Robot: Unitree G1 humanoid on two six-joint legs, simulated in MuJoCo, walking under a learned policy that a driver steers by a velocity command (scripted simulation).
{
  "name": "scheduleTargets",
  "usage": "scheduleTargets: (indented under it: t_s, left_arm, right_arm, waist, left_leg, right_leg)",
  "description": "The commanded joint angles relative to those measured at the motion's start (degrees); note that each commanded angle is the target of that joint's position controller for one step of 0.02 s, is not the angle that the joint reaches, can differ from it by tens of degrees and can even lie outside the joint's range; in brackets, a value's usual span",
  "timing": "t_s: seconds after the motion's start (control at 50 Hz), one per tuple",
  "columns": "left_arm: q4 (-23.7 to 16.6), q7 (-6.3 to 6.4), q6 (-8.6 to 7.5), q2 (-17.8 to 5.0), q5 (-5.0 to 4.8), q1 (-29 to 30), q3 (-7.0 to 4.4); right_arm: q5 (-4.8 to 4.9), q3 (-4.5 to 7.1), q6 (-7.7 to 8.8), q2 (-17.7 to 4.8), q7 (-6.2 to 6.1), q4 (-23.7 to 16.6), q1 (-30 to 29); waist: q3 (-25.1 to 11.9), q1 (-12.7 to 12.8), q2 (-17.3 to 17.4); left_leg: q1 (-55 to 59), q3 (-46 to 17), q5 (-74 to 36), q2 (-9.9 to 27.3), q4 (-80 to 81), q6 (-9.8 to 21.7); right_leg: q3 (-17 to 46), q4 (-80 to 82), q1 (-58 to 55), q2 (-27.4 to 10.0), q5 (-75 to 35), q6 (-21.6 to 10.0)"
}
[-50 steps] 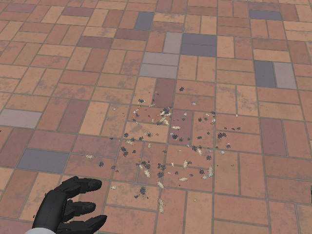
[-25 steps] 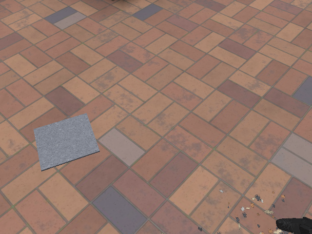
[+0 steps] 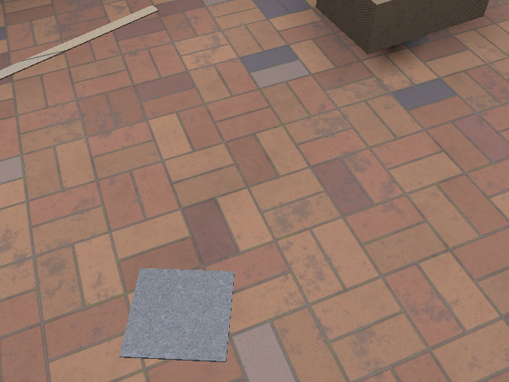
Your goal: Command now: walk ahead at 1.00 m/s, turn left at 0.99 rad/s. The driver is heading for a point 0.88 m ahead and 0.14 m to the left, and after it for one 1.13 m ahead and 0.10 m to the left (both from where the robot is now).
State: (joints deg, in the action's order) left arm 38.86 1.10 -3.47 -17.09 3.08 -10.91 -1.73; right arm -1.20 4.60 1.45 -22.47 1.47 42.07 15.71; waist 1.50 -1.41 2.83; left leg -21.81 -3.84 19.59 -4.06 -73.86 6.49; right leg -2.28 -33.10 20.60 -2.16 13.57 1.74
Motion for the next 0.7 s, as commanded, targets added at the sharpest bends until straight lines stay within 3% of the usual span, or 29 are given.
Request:
scheduleTargets:
  t_s: [0.02,0.08,0.12,0.14,0.2,0.22,0.26,0.28,0.3,0.32,0.34,0.36,0.38,0.4,0.42,0.44,0.46,0.48,0.5,0.56,0.6,0.64,0.68,0.7]
  left_arm:
    - [1.62,-0.19,-1.28,-4.89,-0.78,-8.53,-1.74]
    - [4.05,-1.29,-2.88,-3.90,-1.80,-9.70,-1.53]
    - [4.79,-1.42,-3.36,-4.10,-1.53,-8.55,-1.54]
    - [5.02,-1.41,-3.78,-5.31,-1.26,-9.01,-1.65]
    - [7.31,-0.99,-3.64,-6.23,-1.22,-12.77,-1.96]
    - [7.65,-0.72,-3.45,-6.55,-1.12,-13.23,-1.91]
    - [7.78,0.11,-2.74,-9.97,-1.25,-15.52,-2.55]
    - [7.70,0.56,-1.89,-11.57,-1.32,-15.45,-2.99]
    - [6.95,0.89,-0.69,-13.14,-0.99,-13.57,-3.55]
    - [5.93,0.98,0.17,-13.78,-0.86,-11.24,-3.68]
    - [5.18,0.46,0.53,-12.81,-0.68,-9.81,-3.60]
    - [2.57,-0.68,0.18,-4.49,0.09,-10.61,-1.74]
    - [-3.52,-0.70,-0.79,-5.86,-1.85,-11.61,-1.48]
    - [-3.69,-0.74,-2.06,-7.75,-1.70,-5.51,-1.36]
    - [-3.06,-0.76,-2.52,-7.11,-2.24,-5.56,-0.96]
    - [-2.13,-0.70,-2.22,-6.15,-1.48,-4.96,-0.58]
    - [-1.40,-0.91,-1.30,-5.33,-0.54,-6.54,-0.24]
    - [-0.49,-1.29,-0.14,-4.49,0.19,-7.71,-0.04]
    - [-0.72,-1.81,0.71,-3.40,0.39,-7.70,0.21]
    - [-4.51,-2.78,1.04,-1.70,-0.31,3.79,1.14]
    - [-5.61,-3.57,0.56,-0.83,-0.95,8.79,1.61]
    - [-6.08,-4.00,0.20,-0.54,-1.95,11.43,1.71]
    - [-5.57,-3.81,0.16,-1.80,-2.19,12.48,1.25]
    - [-5.27,-3.59,0.05,-2.67,-2.02,12.39,0.86]
  right_arm:
    - [-1.09,-1.35,-1.01,0.89,2.28,-7.49,-5.03]
    - [-0.94,-2.21,-2.12,2.15,3.09,-10.64,-9.89]
    - [-0.50,-2.42,-2.38,1.89,3.24,-11.59,-12.30]
    - [-0.38,-2.76,-2.42,2.06,3.47,-13.00,-14.19]
    - [-0.66,-3.24,-2.18,1.77,4.45,-13.90,-21.22]
    - [-0.18,-3.45,-2.18,2.38,4.55,-13.07,-20.75]
    - [-0.46,-3.38,-1.85,2.05,4.22,-12.88,-20.13]
    - [-0.61,-2.92,-1.75,1.08,3.64,-11.79,-16.73]
    - [-0.27,-1.86,-1.56,-1.16,2.99,-9.45,-8.99]
    - [-0.42,-0.51,-1.16,-3.33,2.28,-5.74,2.97]
    - [-0.37,1.28,-0.86,-5.25,0.84,-1.60,12.64]
    - [0.44,2.45,-1.36,-9.52,-0.45,-1.53,7.44]
    - [-0.97,3.04,-1.98,-13.13,-0.57,-4.82,5.83]
    - [-0.63,2.85,-1.95,-9.78,-1.36,-4.13,7.71]
    - [-0.56,2.24,-1.29,-7.38,-1.91,-2.47,6.13]
    - [-0.67,1.61,-0.19,-5.36,-2.11,-1.56,4.38]
    - [-0.71,0.89,0.93,-3.78,-2.45,-1.66,2.60]
    - [-0.24,-0.06,1.96,-1.53,-2.43,-0.97,2.33]
    - [0.20,-0.45,2.77,-0.89,-2.32,-0.21,2.87]
    - [0.77,-0.40,4.35,-1.07,-1.43,1.78,5.79]
    - [1.40,-0.35,4.96,-0.95,-0.82,2.42,7.17]
    - [2.15,-0.20,5.68,-1.99,-0.61,3.54,9.15]
    - [1.71,-0.13,5.82,-3.28,-0.78,5.06,10.59]
    - [1.24,-0.16,5.82,-4.00,-1.01,5.65,11.19]
  waist:
    - [-0.81,3.15,-8.50]
    - [0.81,1.97,-7.54]
    - [1.98,0.90,-6.78]
    - [3.69,0.50,-7.77]
    - [7.66,2.55,-4.12]
    - [6.33,2.33,-4.01]
    - [4.58,0.46,-6.75]
    - [2.15,-1.99,-8.45]
    - [-2.30,-6.29,-9.45]
    - [-7.17,-11.44,-10.02]
    - [-10.64,-14.62,-6.25]
    - [-7.82,-6.59,8.76]
    - [-19.61,-4.25,9.16]
    - [-15.27,-6.39,-1.56]
    - [-6.31,-3.26,-5.13]
    - [-2.00,-0.43,-8.75]
    - [-0.94,2.11,-9.49]
    - [0.21,3.81,-9.55]
    - [0.34,4.51,-7.70]
    - [6.36,1.79,-5.28]
    - [6.57,-0.17,-4.97]
    - [5.76,-1.71,-3.11]
    - [5.09,-2.28,-2.87]
    - [3.60,-2.18,-1.93]
  left_leg:
    - [-21.83,-1.21,-3.66,8.49,-1.99,-1.26]
    - [-24.04,0.41,-9.67,9.39,0.25,-1.73]
    - [-23.43,2.21,-15.11,8.65,4.26,-1.76]
    - [-23.26,2.68,-17.13,9.62,8.54,-1.60]
    - [-21.01,10.05,-19.42,7.50,21.25,0.57]
    - [-16.66,12.72,-19.13,5.03,24.32,2.07]
    - [-11.36,16.65,-15.27,1.53,28.32,4.09]
    - [-7.31,16.62,-12.84,0.01,29.60,5.05]
    - [0.79,16.00,-9.68,-1.79,29.76,6.13]
    - [14.16,12.75,-7.56,-2.83,31.85,8.09]
    - [30.48,6.58,-7.26,-1.70,38.02,9.95]
    - [37.10,-10.62,-9.95,9.61,38.34,11.24]
    - [49.51,-38.29,-1.94,19.20,49.71,21.05]
    - [44.64,-39.06,1.47,19.79,57.40,18.35]
    - [34.72,-34.22,-0.82,19.16,59.50,16.57]
    - [25.46,-29.17,-5.18,16.78,59.96,14.71]
    - [18.73,-24.85,-8.74,14.84,60.14,13.82]
    - [13.69,-20.84,-12.12,12.69,61.15,12.96]
    - [10.87,-18.88,-10.47,11.84,62.94,13.04]
    - [6.79,-10.90,-17.05,7.93,67.96,11.27]
    - [6.58,-5.73,-24.51,4.96,69.01,8.49]
    - [8.49,-5.73,-30.56,7.22,72.39,7.02]
    - [18.96,-2.15,-41.50,8.56,72.03,5.05]
    - [23.97,-0.36,-52.42,9.16,69.36,3.78]
  right_leg:
    - [17.65,20.66,-17.08,-14.66,9.66,-5.54]
    - [6.43,23.32,-15.53,-13.61,-4.30,-4.58]
    - [-1.76,24.98,-14.40,-11.12,-10.33,-3.77]
    - [-3.26,25.60,-13.55,-12.37,-13.79,-4.12]
    - [-10.82,27.64,-17.46,-9.84,-23.67,-2.49]
    - [-13.95,26.03,-19.16,-8.34,-36.83,-1.28]
    - [-15.03,18.26,-24.03,-10.72,-66.50,-0.58]
    - [-14.83,12.67,-26.01,-11.89,-74.07,-0.64]
    - [-14.16,3.02,-25.98,-13.03,-78.44,-1.30]
    - [-12.50,-10.91,-20.94,-14.26,-78.00,-2.98]
    - [-12.40,-30.47,-9.12,-10.97,-55.32,-3.32]
    - [-11.34,-51.50,9.52,-0.46,11.00,-2.32]
    - [1.16,-62.83,24.77,3.27,14.39,-1.23]
    - [5.08,-59.35,28.51,-0.15,7.66,-1.63]
    - [4.59,-53.78,27.51,-2.51,4.66,-1.92]
    - [4.57,-48.99,23.57,-4.66,4.47,-1.83]
    - [5.14,-45.74,18.99,-5.77,5.02,-1.48]
    - [5.27,-42.52,15.89,-6.87,5.86,-0.96]
    - [5.11,-38.77,15.05,-7.47,7.03,-0.15]
    - [1.99,-23.50,17.83,-8.35,-3.06,0.09]
    - [-0.41,-12.07,13.22,-6.31,-14.83,-1.22]
    - [-1.51,-4.71,7.02,-4.32,-25.23,-3.16]
    - [-3.67,0.38,7.98,-1.81,-25.75,-5.59]
    - [-5.13,1.50,7.35,0.29,-23.11,-6.74]
